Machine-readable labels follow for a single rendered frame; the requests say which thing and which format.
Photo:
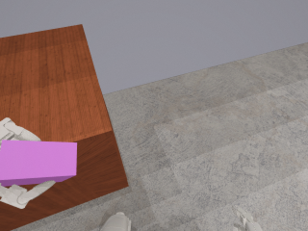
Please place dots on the robot left thigh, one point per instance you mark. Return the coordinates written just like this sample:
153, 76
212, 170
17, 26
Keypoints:
117, 223

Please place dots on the sponge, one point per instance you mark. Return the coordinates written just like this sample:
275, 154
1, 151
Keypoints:
35, 162

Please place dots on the left robot hand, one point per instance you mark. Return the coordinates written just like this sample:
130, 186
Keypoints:
16, 195

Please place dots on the right robot hand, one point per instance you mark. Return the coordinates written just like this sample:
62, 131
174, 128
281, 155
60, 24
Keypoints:
246, 219

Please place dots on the table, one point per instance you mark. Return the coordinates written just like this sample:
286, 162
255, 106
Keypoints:
48, 86

